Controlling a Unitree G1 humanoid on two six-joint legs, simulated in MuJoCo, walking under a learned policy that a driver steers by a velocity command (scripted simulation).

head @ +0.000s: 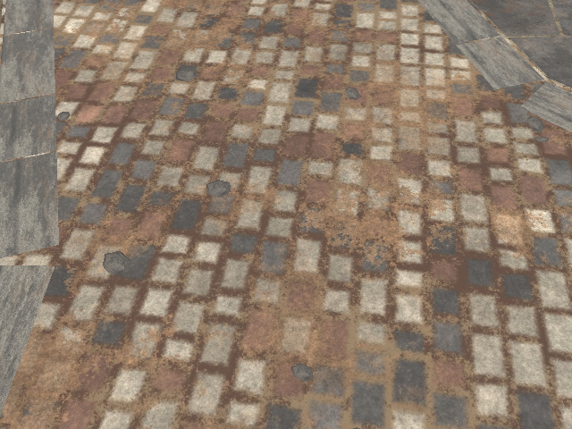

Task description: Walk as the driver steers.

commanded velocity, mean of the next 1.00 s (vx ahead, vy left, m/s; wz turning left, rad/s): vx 0.09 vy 0.00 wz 0.34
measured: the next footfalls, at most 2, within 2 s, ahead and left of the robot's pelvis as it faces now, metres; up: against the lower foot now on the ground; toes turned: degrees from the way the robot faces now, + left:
left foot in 0.18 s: +0.20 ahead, +0.14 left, +0.00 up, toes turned +14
right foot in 0.62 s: +0.30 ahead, -0.11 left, +0.00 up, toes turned +20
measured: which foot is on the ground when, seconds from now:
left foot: up 0.00-0.16, down 0.18-1.00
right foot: down 0.00-0.18, up 0.20-0.60, down 0.62-1.00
